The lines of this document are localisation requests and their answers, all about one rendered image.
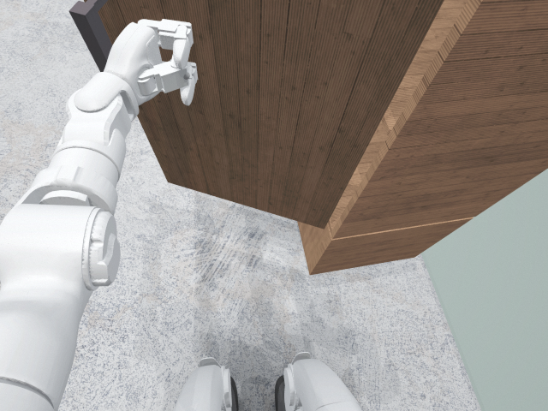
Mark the robot right shin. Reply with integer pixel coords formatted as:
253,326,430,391
284,352,311,411

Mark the right robot thigh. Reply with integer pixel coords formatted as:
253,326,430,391
283,359,362,411

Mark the handle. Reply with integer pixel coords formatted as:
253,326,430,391
69,0,112,72

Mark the cupboard door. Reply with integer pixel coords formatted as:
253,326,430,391
84,0,444,229

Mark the robot left forearm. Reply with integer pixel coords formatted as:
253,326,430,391
0,72,139,284

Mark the left robot hand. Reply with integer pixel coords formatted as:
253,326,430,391
104,19,198,106

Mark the left robot upper arm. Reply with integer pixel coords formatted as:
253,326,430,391
0,204,121,411

